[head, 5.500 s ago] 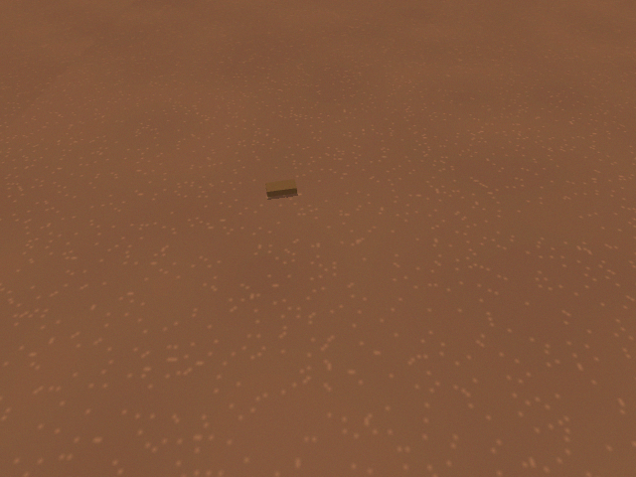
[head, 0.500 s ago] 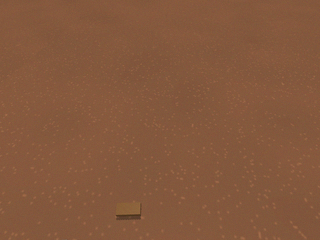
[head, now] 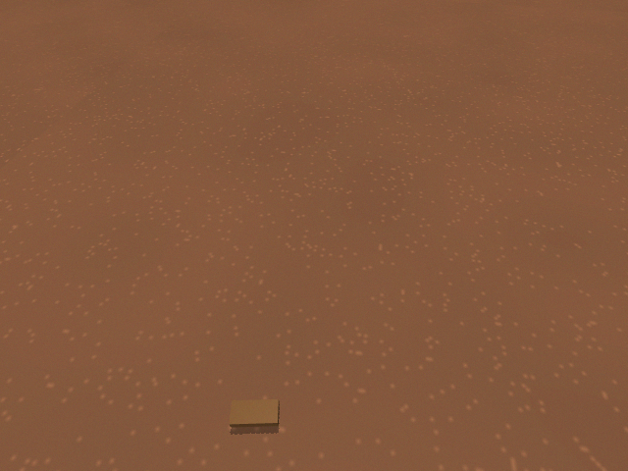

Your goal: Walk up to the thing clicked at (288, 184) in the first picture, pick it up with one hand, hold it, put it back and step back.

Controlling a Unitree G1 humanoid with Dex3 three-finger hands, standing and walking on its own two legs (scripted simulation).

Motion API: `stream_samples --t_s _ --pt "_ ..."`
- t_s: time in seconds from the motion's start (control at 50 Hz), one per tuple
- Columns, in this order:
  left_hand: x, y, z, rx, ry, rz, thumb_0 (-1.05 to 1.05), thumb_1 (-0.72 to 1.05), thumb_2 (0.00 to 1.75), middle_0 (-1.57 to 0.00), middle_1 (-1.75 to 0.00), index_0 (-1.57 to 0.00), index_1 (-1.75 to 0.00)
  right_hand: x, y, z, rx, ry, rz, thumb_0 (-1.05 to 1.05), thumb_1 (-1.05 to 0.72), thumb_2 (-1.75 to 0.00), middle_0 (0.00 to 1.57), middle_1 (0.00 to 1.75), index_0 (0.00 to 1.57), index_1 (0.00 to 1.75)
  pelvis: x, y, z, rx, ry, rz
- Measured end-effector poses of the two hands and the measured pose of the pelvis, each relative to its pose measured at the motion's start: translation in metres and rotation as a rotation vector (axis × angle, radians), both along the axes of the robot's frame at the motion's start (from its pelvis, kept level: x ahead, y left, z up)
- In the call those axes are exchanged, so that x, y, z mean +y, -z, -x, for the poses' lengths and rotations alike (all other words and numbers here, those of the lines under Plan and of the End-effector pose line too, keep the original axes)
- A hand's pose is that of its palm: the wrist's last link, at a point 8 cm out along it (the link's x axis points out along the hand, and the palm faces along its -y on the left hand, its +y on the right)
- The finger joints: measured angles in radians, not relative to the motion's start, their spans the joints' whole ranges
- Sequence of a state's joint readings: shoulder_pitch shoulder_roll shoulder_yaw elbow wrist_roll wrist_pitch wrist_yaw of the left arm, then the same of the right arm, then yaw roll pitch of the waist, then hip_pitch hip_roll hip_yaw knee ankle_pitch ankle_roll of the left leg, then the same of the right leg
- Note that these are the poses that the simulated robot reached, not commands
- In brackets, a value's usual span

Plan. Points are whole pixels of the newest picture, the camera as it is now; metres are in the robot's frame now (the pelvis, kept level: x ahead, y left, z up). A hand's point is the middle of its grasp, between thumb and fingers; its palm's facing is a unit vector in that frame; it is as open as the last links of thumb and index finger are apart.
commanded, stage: walk up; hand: left
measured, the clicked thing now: (254, 413) +0.40 +0.22 -0.77
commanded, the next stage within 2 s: stand in 0.14 s
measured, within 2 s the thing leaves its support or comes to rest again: neither
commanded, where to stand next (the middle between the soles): +0.00 +0.00 m, yaw -1 degrees
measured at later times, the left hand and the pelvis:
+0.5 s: hand out of the picture +0.08 +0.24 -0.16, palm faces -0.02 -0.94 -0.33, open 7.4 cm; pelvis +0.00 +0.00 +0.00, yaw +0 degrees
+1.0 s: hand out of the picture +0.05 +0.24 -0.16, palm faces -0.02 -0.94 -0.33, open 7.4 cm; pelvis -0.01 -0.01 +0.00, yaw +0 degrees
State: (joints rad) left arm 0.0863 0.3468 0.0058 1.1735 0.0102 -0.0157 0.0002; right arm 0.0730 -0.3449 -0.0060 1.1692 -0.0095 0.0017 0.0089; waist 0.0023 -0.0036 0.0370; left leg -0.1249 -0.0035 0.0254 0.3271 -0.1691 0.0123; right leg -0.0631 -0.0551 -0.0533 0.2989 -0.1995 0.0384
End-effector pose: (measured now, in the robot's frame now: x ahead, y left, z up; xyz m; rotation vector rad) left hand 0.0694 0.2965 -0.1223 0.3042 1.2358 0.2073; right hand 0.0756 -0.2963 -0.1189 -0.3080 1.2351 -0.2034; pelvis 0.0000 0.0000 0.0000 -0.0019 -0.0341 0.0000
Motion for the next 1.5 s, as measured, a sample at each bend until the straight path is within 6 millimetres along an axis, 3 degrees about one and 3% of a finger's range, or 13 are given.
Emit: stream_samples --t_s 0.32,0.94,1.5 --pt "-0.004 -0.001 -0.011 -0.021 0.013 0.007 0.01 0.91 0.90 -0.20 -0.30 -0.21 -0.30 -0.003 -0.003 -0.003 -0.016 -0.008 0.010 0.00 -0.90 -0.90 0.20 0.30 0.20 0.30 -0.002 -0.001 0.000 -0.001 0.003 -0.002" --pt "-0.011 -0.001 0.022 0.011 0.005 0.004 0.01 0.91 0.90 -0.20 -0.30 -0.21 -0.30 -0.013 -0.001 0.021 0.009 -0.010 0.008 0.00 -0.90 -0.90 0.20 0.30 0.20 0.30 -0.011 -0.001 0.013 -0.010 0.000 0.000" --pt "-0.012 -0.002 0.011 -0.005 0.021 0.002 0.01 0.91 0.90 -0.20 -0.30 -0.21 -0.30 -0.013 -0.001 0.015 -0.001 -0.014 0.008 0.00 -0.90 -0.90 0.20 0.30 0.20 0.30 -0.012 -0.001 0.008 -0.006 0.006 -0.001"
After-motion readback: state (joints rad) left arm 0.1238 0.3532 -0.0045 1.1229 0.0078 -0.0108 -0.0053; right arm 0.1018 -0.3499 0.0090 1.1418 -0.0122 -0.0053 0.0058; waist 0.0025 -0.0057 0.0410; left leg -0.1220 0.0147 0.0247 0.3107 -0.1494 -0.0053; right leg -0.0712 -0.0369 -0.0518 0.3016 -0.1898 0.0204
